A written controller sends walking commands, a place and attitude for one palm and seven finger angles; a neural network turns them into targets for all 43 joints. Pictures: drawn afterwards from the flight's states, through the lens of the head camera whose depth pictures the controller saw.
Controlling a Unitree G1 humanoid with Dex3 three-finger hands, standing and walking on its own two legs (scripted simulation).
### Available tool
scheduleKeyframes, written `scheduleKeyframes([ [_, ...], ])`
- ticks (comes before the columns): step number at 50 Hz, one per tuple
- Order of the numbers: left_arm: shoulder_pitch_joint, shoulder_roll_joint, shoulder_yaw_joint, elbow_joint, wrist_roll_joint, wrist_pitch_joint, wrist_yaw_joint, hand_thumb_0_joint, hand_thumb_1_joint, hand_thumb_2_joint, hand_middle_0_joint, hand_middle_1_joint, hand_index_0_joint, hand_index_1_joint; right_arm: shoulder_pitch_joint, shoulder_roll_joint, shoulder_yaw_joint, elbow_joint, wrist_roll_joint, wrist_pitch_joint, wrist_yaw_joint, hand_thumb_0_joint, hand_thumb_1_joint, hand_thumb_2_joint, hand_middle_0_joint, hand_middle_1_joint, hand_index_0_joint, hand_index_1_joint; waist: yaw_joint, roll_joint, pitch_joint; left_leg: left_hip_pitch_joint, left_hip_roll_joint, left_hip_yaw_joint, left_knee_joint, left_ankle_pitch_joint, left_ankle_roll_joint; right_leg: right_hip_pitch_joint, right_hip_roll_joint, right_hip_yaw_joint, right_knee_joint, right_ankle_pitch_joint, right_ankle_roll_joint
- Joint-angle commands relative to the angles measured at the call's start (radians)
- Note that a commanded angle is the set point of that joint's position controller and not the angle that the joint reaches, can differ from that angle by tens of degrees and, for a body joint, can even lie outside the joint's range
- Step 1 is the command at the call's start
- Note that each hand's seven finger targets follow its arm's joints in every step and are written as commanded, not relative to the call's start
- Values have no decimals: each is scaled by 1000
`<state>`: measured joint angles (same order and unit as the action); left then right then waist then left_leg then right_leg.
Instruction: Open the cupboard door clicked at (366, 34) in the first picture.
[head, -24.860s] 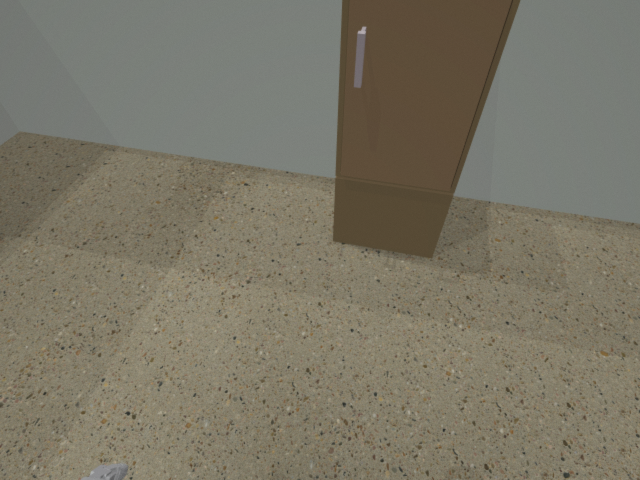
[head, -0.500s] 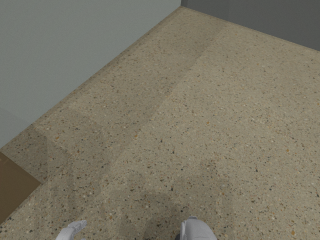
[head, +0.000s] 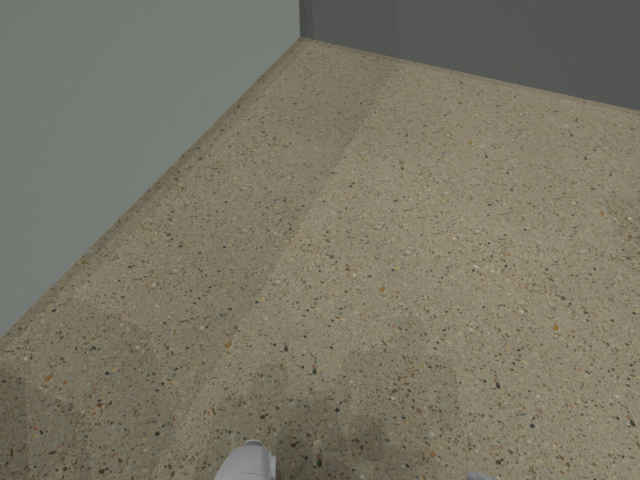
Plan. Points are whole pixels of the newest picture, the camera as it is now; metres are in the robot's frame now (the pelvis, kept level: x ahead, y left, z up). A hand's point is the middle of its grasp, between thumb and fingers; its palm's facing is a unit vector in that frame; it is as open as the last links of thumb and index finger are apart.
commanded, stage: walk to a spot facing it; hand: left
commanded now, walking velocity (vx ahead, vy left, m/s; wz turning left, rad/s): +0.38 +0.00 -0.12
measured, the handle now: out of the picture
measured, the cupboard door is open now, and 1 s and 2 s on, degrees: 51 51 51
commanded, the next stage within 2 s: turn to face it in 0.68 s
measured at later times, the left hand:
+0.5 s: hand (240, 326) +0.37 +0.17 -0.16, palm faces -0.12 -0.97 -0.21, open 7.3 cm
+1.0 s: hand (269, 286) +0.48 +0.14 -0.20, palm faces +0.01 -0.98 -0.17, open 7.3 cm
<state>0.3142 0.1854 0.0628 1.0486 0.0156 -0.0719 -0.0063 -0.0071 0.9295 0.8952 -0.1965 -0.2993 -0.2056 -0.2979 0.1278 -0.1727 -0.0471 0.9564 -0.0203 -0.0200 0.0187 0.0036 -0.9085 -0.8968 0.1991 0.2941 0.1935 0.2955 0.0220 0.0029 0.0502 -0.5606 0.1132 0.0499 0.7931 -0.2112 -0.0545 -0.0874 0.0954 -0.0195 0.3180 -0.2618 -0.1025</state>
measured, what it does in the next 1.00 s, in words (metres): walks ahead: left foot, then right foot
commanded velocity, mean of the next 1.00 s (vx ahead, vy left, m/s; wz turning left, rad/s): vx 0.25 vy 0.00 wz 0.08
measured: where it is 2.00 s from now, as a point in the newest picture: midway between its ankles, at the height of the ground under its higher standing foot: (373, 352)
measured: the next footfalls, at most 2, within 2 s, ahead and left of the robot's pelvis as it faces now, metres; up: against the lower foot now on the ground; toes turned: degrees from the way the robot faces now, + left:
left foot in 0.14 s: +0.20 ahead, +0.14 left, +0.00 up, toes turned +4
right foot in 0.54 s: +0.38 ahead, -0.15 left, +0.00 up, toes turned -13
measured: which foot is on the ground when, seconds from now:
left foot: up 0.00-0.12, down 0.14-0.52, up 0.54-0.88, down 0.90-1.00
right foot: down 0.00-0.14, up 0.16-0.52, down 0.54-0.90, up 0.92-1.00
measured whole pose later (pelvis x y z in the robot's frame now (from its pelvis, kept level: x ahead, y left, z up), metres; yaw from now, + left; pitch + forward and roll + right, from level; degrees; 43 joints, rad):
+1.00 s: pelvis +0.47 -0.04 -0.02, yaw -2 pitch +0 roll -1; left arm 0.27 0.19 0.05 1.08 0.01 -0.01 0.01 0.00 0.92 0.90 -0.20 -0.30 -0.20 -0.30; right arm 0.19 -0.18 -0.03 0.98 -0.03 -0.04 -0.01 0.00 -0.93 -0.90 0.20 0.29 0.20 0.30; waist -0.01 -0.04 0.07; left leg -0.42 0.04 0.08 0.63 -0.22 0.03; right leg -0.33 -0.03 -0.08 1.05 -0.54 0.03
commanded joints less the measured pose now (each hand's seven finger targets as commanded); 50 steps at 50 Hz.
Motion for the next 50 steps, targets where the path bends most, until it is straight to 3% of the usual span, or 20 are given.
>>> scheduleKeyframes([
  [1, 122, 126, 15, 9, -2, -16, 13, 0, 900, 900, -200, -300, -200, -300, -111, -57, -12, -88, 2, -30, 5, 0, -900, -900, 200, 300, 200, 300, 30, -107, 3, -31, -30, 24, -107, -11, 26, 146, -322, 223, -47, 507, -91],
  [3, 116, 132, 16, 17, -3, -17, 17, 0, 900, 900, -200, -300, -200, -300, -65, -68, -13, -66, -1, -37, -2, 0, -900, -900, 200, 300, 200, 300, -14, -74, -18, 118, -73, 59, -224, -12, 47, 131, -298, 189, 54, 680, -70],
  [5, 86, 121, 15, 7, -10, -19, 14, 0, 900, 900, -200, -300, -200, -300, 170, -122, -26, 16, -11, -46, -24, 0, -900, -900, 200, 300, 200, 300, -122, -35, -108, 565, -54, 23, -310, 91, 105, -127, -227, 120, 325, 685, -7],
  [7, 75, 65, -5, -47, -13, -27, 1, 0, 900, 900, -200, -300, -200, -300, 421, -281, -57, 65, -21, -41, -38, 0, -900, -900, 200, 300, 200, 300, -178, 238, -229, 827, 402, -550, -457, 90, 325, -518, -51, 7, 918, -254, 52],
  [10, -45, 63, 12, -63, 10, -1, -9, 0, 900, 900, -200, -300, -200, -300, 223, -154, -27, 20, -15, -48, -37, 0, -900, -900, 200, 300, 200, 300, -89, 113, 36, 407, 318, -433, -617, -263, 253, -618, -177, 74, 1025, -118, 64],
  [12, -4, 30, 10, -52, 15, 21, -25, 0, 900, 900, -200, -300, -200, -300, 185, -123, -18, 28, -12, -64, -41, 0, -900, -900, 200, 300, 200, 300, -30, 116, 21, 372, 242, -236, -618, -104, 202, -564, -204, 57, 903, -51, 81],
  [15, -22, 3, 5, -58, 13, 36, -35, 0, 900, 900, -200, -300, -200, -300, 210, -130, -17, 52, -7, -69, -35, 0, -900, -900, 200, 300, 200, 300, -16, 137, -23, 340, 164, -37, -620, 35, 180, -440, -205, -15, 640, 24, 95],
  [21, -172, 30, 10, -95, 14, 43, -44, 0, 900, 900, -200, -300, -200, -300, 279, -151, -19, 86, -17, -52, -29, 0, -900, -900, 200, 300, 200, 300, -38, 119, 55, 330, 173, 12, -612, -39, 172, -319, -166, -99, 365, 99, 87],
  [24, -79, 81, 21, -65, 15, 33, -40, 0, 900, 900, -200, -300, -200, -300, 291, -150, -12, 103, -14, -45, -30, 0, -900, -900, 200, 300, 200, 300, 23, 77, 8, 330, 139, 63, -405, 128, 129, -93, -120, -121, 244, 73, 53],
  [25, 67, 134, 36, -18, 17, 22, -34, 0, 900, 900, -200, -300, -200, -300, 281, -138, -8, 99, -5, -47, -26, 0, -900, -900, 200, 300, 200, 300, 92, -4, -59, 221, 81, 118, -175, 193, 94, 131, -164, -35, 207, 4, 10],
  [26, 236, 253, 67, 27, 21, 11, -19, 0, 900, 900, -200, -300, -200, -300, 297, -79, 5, 74, 12, -54, -18, 0, -900, -900, 200, 300, 200, 300, 148, -292, -183, -23, -42, 194, 178, -75, 48, 371, -428, 352, 77, -120, -92],
  [27, 259, 284, 67, 32, -5, 19, -8, 0, 900, 900, -200, -300, -200, -300, 217, -98, -2, 31, 14, -51, -18, 0, -900, -900, 200, 300, 200, 300, 148, -282, -165, -131, -60, 81, 402, -406, 48, 335, -562, 577, -79, -76, -160],
  [29, 80, 209, 45, -19, -5, 23, 9, 0, 900, 900, -200, -300, -200, -300, 164, -102, -15, 37, 6, -45, -23, 0, -900, -900, 200, 300, 200, 300, 72, -193, -71, -164, 44, -37, 460, -253, 44, 113, -511, 425, -94, -119, -138],
  [33, -60, 121, 18, -47, 5, 2, 11, 0, 900, 900, -200, -300, -200, -300, 254, -26, -8, 89, -4, -7, -11, 0, -900, -900, 200, 300, 200, 300, -47, -107, -12, 62, 59, 5, 211, -119, 21, -177, -400, 110, -146, 44, -83],
  [40, -5, 121, 12, 8, -2, -14, 9, 0, 900, 900, -200, -300, -200, -300, 141, -5, -4, 38, 2, -20, 2, 0, -900, -900, 200, 300, 200, 300, -27, -99, 0, 111, -16, 62, -140, 34, 28, -36, -357, -15, -60, 322, -40],
  [43, -5, 107, 10, 11, -3, 0, 21, 0, 900, 900, -200, -300, -200, -300, 231, -58, -9, 71, -1, -29, -6, 0, -900, -900, 200, 300, 200, 300, -77, -56, -37, 309, -44, 53, -288, 192, 56, -37, -313, -110, 150, 447, 29],
  [44, 18, 93, 9, -3, -6, 9, 22, 0, 900, 900, -200, -300, -200, -300, 314, -131, -22, 85, -9, -33, -14, 0, -900, -900, 200, 300, 200, 300, -101, 80, -113, 480, 36, -66, -301, 397, 110, -140, -256, -150, 347, 329, 79],
  [45, 57, 58, 3, -28, -15, 14, 23, 0, 900, 900, -200, -300, -200, -300, 390, -229, -40, 89, -16, -29, -27, 0, -900, -900, 200, 300, 200, 300, -116, 281, -188, 643, 242, -345, -319, 640, 241, -337, -138, -180, 594, -135, 129],
  [46, 2, 68, -3, -61, -7, 19, 28, 0, 900, 900, -200, -300, -200, -300, 408, -250, -43, 85, -13, -14, -39, 0, -900, -900, 200, 300, 200, 300, -131, 256, -185, 593, 321, -469, -409, 575, 310, -386, -100, -88, 805, -426, 126],
  [50, -85, 65, 12, -90, -3, 50, 15, 0, 900, 900, -200, -300, -200, -300, 189, -188, -22, 6, -9, -14, -53, 0, -900, -900, 200, 300, 200, 300, -44, 148, -121, 348, 206, -317, -441, 432, 234, -420, -181, 23, 837, -216, 156],
])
